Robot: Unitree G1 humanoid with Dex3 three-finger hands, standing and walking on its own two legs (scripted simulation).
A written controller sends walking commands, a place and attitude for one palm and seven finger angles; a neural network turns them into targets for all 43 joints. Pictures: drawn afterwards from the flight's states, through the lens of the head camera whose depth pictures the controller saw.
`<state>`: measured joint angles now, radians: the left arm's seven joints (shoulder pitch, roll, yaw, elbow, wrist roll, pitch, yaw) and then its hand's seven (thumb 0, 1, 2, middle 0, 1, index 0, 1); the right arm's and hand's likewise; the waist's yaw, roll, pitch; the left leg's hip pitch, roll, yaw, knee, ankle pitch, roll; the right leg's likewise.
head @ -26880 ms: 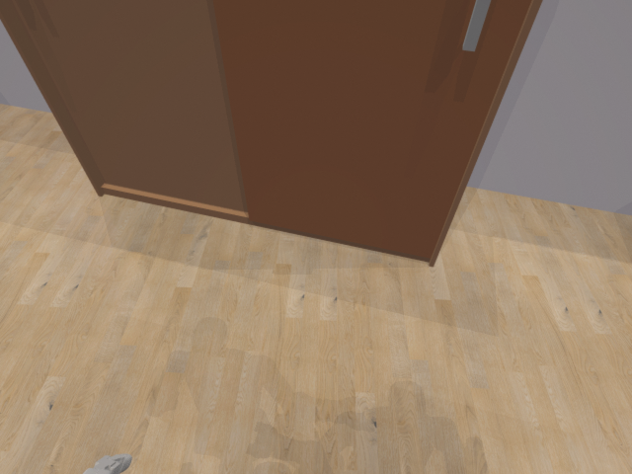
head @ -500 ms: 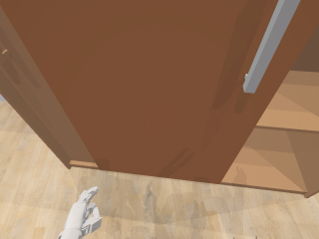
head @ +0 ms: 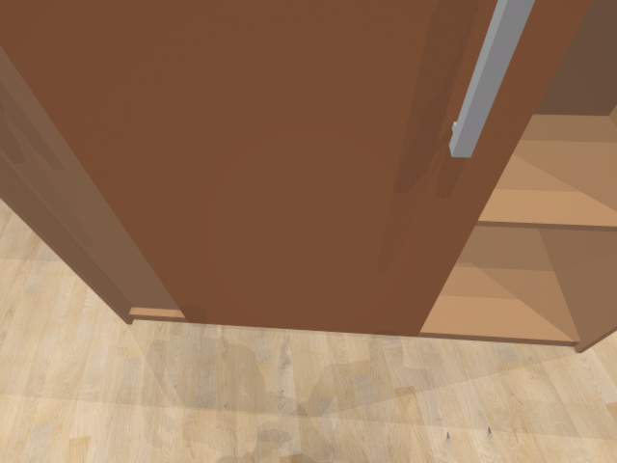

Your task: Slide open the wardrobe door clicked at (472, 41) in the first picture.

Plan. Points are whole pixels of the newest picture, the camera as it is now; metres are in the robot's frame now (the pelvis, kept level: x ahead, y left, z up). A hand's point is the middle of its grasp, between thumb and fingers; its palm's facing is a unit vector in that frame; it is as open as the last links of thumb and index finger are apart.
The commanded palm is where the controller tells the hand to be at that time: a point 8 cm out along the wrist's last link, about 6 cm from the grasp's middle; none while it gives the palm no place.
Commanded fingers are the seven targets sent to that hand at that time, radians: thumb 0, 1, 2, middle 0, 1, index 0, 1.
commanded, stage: let the arm hang, fingers relaxed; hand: right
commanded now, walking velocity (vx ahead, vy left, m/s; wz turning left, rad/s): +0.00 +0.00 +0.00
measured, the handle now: (495, 36) +0.55 -0.20 +0.26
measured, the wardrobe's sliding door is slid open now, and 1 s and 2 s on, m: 0.53 0.53 0.53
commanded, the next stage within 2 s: look to check the result in 0.62 s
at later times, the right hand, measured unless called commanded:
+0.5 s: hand out of the picture +0.03 -0.19 -0.17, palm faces -0.03 +0.98 -0.20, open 7.4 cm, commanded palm none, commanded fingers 0.00 -0.90 -0.90 0.20 0.30 0.20 0.30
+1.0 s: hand out of the picture +0.03 -0.23 -0.17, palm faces -0.04 +0.96 -0.28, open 7.4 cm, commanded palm none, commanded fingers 0.00 -0.90 -0.90 0.20 0.30 0.20 0.30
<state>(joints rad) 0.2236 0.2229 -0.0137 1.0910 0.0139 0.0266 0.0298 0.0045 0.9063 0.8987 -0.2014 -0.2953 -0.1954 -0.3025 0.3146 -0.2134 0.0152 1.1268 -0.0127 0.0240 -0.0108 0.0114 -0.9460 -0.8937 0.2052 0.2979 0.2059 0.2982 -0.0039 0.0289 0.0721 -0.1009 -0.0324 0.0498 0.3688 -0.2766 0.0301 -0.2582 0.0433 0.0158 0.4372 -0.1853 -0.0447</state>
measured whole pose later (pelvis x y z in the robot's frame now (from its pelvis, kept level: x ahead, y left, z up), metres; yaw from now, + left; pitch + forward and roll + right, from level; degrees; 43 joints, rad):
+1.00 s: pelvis +0.00 -0.01 +0.00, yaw +1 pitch -1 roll +0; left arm 0.13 0.26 0.00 1.15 0.01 0.00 0.03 0.00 0.91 0.90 -0.20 -0.30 -0.20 -0.30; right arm 0.19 -0.27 0.00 1.16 -0.02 -0.01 -0.02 0.01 -0.91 -0.89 0.20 0.30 0.20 0.30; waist 0.00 0.00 0.05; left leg -0.05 -0.01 0.03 0.31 -0.25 0.01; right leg -0.19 0.06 0.00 0.34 -0.14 -0.06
